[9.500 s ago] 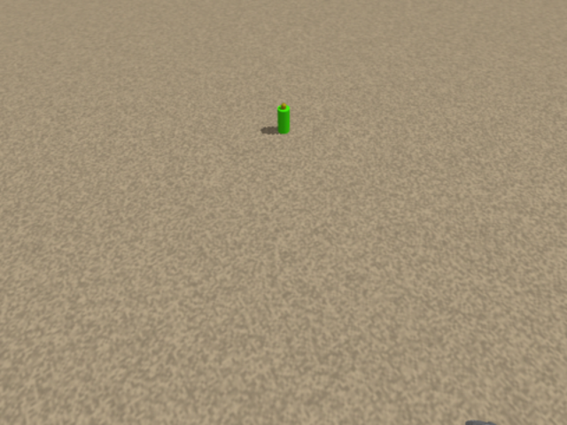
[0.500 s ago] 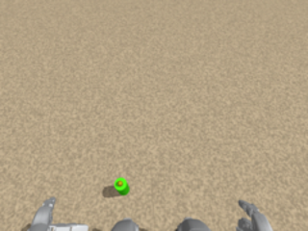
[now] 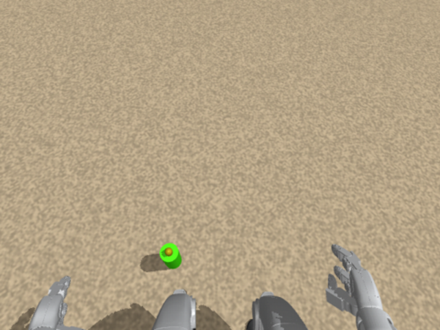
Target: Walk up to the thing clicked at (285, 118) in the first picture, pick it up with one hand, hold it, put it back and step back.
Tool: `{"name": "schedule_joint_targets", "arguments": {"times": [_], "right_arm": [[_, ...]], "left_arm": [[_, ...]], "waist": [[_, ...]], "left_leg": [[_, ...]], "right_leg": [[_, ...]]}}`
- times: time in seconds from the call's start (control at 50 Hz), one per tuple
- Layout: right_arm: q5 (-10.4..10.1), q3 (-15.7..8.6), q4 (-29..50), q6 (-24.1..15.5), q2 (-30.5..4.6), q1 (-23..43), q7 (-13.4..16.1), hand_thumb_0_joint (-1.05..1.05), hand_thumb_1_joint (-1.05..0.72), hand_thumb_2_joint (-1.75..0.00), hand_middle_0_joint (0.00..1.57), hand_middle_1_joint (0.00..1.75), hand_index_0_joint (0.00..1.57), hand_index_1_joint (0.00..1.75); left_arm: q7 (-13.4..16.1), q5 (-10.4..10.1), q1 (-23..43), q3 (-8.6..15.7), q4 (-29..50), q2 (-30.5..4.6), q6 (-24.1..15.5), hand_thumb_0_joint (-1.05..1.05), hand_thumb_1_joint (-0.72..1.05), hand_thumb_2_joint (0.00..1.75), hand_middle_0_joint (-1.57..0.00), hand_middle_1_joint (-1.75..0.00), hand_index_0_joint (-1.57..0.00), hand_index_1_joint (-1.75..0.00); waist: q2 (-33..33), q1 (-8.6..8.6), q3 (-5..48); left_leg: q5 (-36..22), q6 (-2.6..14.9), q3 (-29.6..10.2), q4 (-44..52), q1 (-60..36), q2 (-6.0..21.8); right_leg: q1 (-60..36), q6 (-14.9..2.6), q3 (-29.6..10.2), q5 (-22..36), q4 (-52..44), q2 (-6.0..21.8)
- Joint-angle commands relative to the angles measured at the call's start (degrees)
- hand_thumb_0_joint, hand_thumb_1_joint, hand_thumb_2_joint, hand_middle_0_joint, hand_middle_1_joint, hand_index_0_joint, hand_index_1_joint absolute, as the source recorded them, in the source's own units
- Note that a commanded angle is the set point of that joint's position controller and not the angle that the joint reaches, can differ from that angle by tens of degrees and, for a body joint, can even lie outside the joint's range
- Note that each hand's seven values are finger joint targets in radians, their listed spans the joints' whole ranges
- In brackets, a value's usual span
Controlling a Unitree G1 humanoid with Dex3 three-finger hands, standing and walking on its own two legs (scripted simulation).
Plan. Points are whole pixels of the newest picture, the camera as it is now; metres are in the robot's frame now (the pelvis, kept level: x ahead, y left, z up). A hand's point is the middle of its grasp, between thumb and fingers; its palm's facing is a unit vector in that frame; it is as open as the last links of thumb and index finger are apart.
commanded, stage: go down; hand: left
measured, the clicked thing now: (170, 255) +0.36 +0.18 -0.61
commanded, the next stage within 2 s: none
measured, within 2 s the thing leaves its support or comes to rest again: neither
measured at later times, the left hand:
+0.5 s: hand (85, 289) +0.20 +0.30 -0.18, palm faces +0.08 -0.97 -0.23, open 17.2 cm
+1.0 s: hand (86, 266) +0.26 +0.34 -0.26, palm faces +0.07 -0.99 -0.14, open 17.3 cm
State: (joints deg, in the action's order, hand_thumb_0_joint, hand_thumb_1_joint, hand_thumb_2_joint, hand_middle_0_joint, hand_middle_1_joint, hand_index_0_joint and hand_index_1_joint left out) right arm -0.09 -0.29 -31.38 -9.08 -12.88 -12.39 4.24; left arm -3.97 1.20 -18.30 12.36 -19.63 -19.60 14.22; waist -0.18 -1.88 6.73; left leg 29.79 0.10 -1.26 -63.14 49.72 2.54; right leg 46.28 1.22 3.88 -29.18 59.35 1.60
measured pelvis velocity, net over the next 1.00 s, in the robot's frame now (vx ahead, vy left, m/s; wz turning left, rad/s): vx -0.08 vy -0.01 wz -0.06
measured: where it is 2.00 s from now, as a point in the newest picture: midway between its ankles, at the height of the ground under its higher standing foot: outside the picture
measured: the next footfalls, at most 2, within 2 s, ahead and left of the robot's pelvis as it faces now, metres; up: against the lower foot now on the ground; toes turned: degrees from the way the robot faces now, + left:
none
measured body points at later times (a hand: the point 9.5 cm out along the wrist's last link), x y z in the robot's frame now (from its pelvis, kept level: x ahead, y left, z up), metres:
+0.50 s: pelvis -0.04 -0.01 -0.09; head +0.11 +0.03 +0.33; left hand +0.19 +0.35 -0.16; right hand +0.15 -0.27 -0.17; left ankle +0.00 +0.11 -0.66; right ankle -0.01 -0.14 -0.66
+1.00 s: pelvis -0.08 -0.01 -0.22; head +0.12 +0.03 +0.19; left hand +0.25 +0.39 -0.25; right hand +0.09 -0.28 -0.32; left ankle +0.00 +0.11 -0.66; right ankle -0.01 -0.14 -0.66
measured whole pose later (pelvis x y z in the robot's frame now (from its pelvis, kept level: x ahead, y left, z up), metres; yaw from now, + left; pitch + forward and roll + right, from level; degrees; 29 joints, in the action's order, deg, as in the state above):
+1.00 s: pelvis -0.08 -0.01 -0.22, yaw -4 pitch +33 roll -5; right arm 1.2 2.5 -37.9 -11.7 -17.6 -5.6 2.7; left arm -35.0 -10.1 18.8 37.3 -51.8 -38.6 -20.1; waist 1.3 -2.3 8.5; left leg 37.6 -0.7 -4.9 -110.7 106.3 3.0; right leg 102.7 -0.2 4.7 -38.0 107.7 1.5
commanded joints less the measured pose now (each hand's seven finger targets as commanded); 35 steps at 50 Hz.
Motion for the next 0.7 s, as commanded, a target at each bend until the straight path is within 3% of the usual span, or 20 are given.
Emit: {"name": "schedule_joint_targets", "arguments": {"times": [0.0,0.06,0.16,0.18,0.24,0.3,0.36,0.44,0.48,0.54,0.58,0.6,0.62,0.66,0.68], "right_arm": [[-0.28,-3.91,8.27,-3.16,-8.98,-0.72,1.28,0.0,-0.81,-0.87,0.2,0.3,0.2,0.3],[-0.28,-3.81,8.38,-3.34,-8.76,-0.5,1.32,0.0,-0.82,-0.88,0.2,0.3,0.2,0.3],[-0.17,-4.07,8.6,-3.49,-9.14,-0.55,0.97,0.0,-0.83,-0.88,0.2,0.3,0.2,0.3],[-0.15,-3.98,8.46,-3.66,-9.1,-0.95,0.92,0.0,-0.84,-0.88,0.2,0.3,0.2,0.3],[-0.1,-3.78,8.02,-4.06,-9.22,-0.03,0.9,0.0,-0.86,-0.89,0.2,0.3,0.2,0.3],[0.07,-4.03,7.0,-5.37,-10.0,1.03,0.46,0.0,-0.88,-0.89,0.2,0.3,0.2,0.3],[0.02,-4.57,5.85,-6.7,-11.0,0.22,0.32,0.0,-0.91,-0.9,0.2,0.3,0.2,0.3],[0.09,-4.39,4.6,-6.53,-12.89,0.1,0.17,0.0,-0.88,-0.89,0.2,0.3,0.2,0.3],[-0.12,-3.97,3.59,-5.89,-13.54,0.57,0.08,0.0,-0.87,-0.89,0.2,0.3,0.2,0.3],[-0.2,-3.8,2.87,-5.04,-14.19,0.61,-0.44,0.0,-0.87,-0.89,0.2,0.3,0.2,0.3],[-0.05,-3.99,1.96,-4.5,-14.87,0.62,-0.63,0.0,-0.87,-0.89,0.2,0.3,0.2,0.3],[-0.06,-3.63,1.94,-4.34,-14.56,1.17,-0.81,0.0,-0.87,-0.89,0.2,0.3,0.2,0.3],[0.03,-3.97,1.55,-4.25,-14.81,0.81,-0.92,0.0,-0.87,-0.89,0.2,0.3,0.2,0.3],[0.0,-3.79,1.11,-4.47,-14.99,1.44,-0.98,0.0,-0.87,-0.89,0.2,0.3,0.2,0.3],[0.07,-3.8,0.72,-4.65,-15.48,1.51,-0.94,0.0,-0.88,-0.89,0.2,0.3,0.2,0.3]], "left_arm": [[0.39,-0.45,-2.37,5.6,10.58,-10.64,-2.21,0.0,-0.54,0.08,-0.08,-0.09,-0.07,-0.1],[0.39,-0.91,-4.05,6.21,10.89,-10.6,-2.29,0.0,-0.53,0.07,-0.08,-0.08,-0.07,-0.08],[-0.57,-1.77,-5.69,7.3,11.36,-10.82,-3.45,0.0,-0.51,0.08,-0.07,-0.09,-0.07,-0.09],[-0.62,-1.85,-4.23,7.93,11.34,-11.49,-3.98,0.0,-0.5,0.07,-0.08,-0.07,-0.07,-0.08],[-1.38,-2.39,2.82,9.48,7.66,-12.99,-6.75,0.0,-0.49,0.08,-0.07,-0.07,-0.07,-0.07],[-4.26,-3.84,11.53,11.96,1.2,-15.09,-12.59,0.0,-0.52,0.05,-0.07,-0.07,-0.08,-0.07],[-9.18,-5.49,16.39,13.07,-0.57,-17.57,-19.84,0.0,-0.5,0.04,-0.07,-0.05,-0.07,-0.05],[-14.22,-7.54,18.85,17.9,-3.75,-23.39,-26.18,0.0,-0.54,0.02,-0.07,-0.02,-0.07,-0.02],[-15.72,-8.49,19.9,21.13,-7.17,-26.26,-27.83,0.0,-0.53,0.02,-0.06,-0.02,-0.05,-0.02],[-18.07,-9.92,17.29,22.21,-15.55,-23.52,-28.95,0.0,-0.48,0.04,-0.04,-0.02,-0.04,-0.02],[-19.99,-10.46,19.48,23.92,-16.56,-26.39,-29.89,0.0,-0.48,0.04,-0.04,-0.01,-0.03,-0.01],[-21.36,-10.76,19.03,22.87,-18.73,-25.04,-30.17,0.0,-0.5,0.04,-0.03,-0.01,-0.03,-0.01],[-22.14,-10.98,23.56,24.61,-15.9,-28.17,-31.2,0.0,-0.49,0.04,-0.04,-0.02,-0.03,-0.01],[-24.12,-11.7,27.4,25.26,-16.38,-29.17,-32.93,0.0,-0.51,0.03,-0.04,-0.02,-0.04,-0.02],[-24.86,-12.25,30.89,26.71,-14.43,-31.84,-34.1,0.0,-0.51,0.03,-0.03,-0.01,-0.04,-0.01]], "waist": [[-5.41,-0.19,13.85],[-5.25,0.25,13.61],[-5.69,0.35,15.43],[-6.39,0.44,15.42],[-3.71,-0.96,12.38],[-3.96,-1.41,10.09],[-6.1,-1.43,17.68],[-9.0,1.11,24.36],[-9.41,2.7,26.58],[-6.9,3.45,28.58],[-6.89,3.91,30.23],[-6.13,3.56,29.97],[-5.78,3.09,31.55],[-5.21,2.36,32.63],[-6.53,2.34,34.23]], "left_leg": [[-20.93,-0.05,-1.0,7.1,-10.16,-0.9],[-19.4,0.03,-1.1,6.12,-8.12,-1.09],[-22.39,-0.13,-1.75,4.38,-7.66,-0.8],[-22.86,-0.09,-1.79,3.74,-7.24,-0.82],[-15.98,0.55,-1.01,0.59,-0.68,-1.15],[-7.13,0.66,-1.33,-3.69,6.65,-1.1],[-5.99,0.7,-1.3,-8.1,8.3,-1.44],[-6.22,0.11,-2.89,-11.91,10.19,-1.18],[-7.7,0.07,-3.22,-14.27,11.96,-1.18],[-12.16,0.34,-3.3,-17.81,13.67,-1.29],[-13.87,0.59,-2.98,-20.29,15.46,-1.42],[-13.09,0.7,-3.02,-21.05,17.43,-1.46],[-12.82,1.01,-2.48,-23.07,19.59,-1.57],[-11.02,1.27,-2.38,-24.98,21.64,-1.44],[-10.9,1.21,-2.63,-25.88,20.98,-1.28]], "right_leg": [[-3.63,-2.14,-0.33,16.37,-3.99,-2.07],[-3.16,-2.12,-0.34,15.57,-3.2,-1.99],[-1.37,-2.32,-0.06,16.23,-0.33,-2.16],[-0.67,-2.37,-0.24,16.44,0.23,-2.01],[3.39,-2.2,-0.84,13.09,1.58,-1.82],[12.16,-2.23,-1.11,5.48,6.53,-1.6],[16.65,-2.4,-2.13,4.68,11.84,-1.3],[22.27,-2.68,-2.33,3.82,17.88,-0.87],[24.81,-2.86,-2.24,4.09,20.45,-0.89],[27.68,-3.19,-1.31,6.83,23.38,-1.26],[28.09,-3.36,-1.35,8.03,24.81,-1.29],[28.67,-3.4,-1.32,7.7,25.5,-1.35],[28.2,-3.18,-1.88,7.98,25.95,-1.23],[29.95,-3.15,-2.04,6.8,27.58,-1.36],[31.59,-3.15,-1.89,6.6,28.85,-1.48]]}}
